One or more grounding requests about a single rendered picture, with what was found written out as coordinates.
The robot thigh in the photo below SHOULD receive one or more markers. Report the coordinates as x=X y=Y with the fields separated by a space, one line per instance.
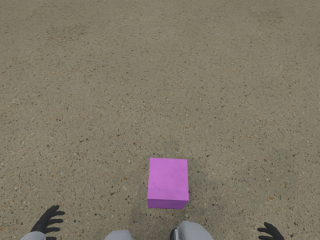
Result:
x=119 y=235
x=191 y=231

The robot right hand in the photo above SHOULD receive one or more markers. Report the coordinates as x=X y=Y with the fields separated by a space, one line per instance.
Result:
x=271 y=230

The carton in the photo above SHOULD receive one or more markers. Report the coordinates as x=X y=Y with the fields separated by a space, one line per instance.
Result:
x=168 y=183

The robot left thigh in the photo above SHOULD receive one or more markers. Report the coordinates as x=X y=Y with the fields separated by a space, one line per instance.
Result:
x=119 y=235

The robot left hand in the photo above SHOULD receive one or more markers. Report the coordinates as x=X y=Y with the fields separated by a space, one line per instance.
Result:
x=44 y=221

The robot right thigh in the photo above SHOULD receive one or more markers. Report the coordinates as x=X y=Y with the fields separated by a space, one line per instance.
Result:
x=191 y=231

